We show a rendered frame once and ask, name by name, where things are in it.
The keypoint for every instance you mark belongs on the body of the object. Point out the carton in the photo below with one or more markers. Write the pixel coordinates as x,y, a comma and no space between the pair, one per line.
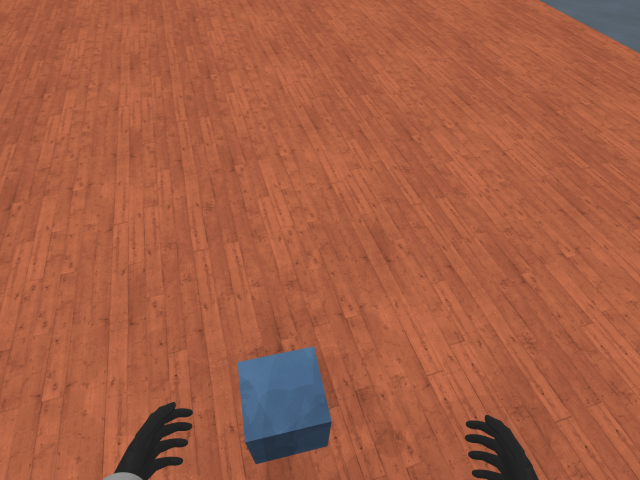
284,406

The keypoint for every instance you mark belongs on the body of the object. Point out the robot left hand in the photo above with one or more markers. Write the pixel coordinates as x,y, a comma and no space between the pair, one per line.
139,458

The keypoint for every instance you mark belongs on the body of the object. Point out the robot right hand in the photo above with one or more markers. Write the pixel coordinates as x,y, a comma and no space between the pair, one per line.
510,460

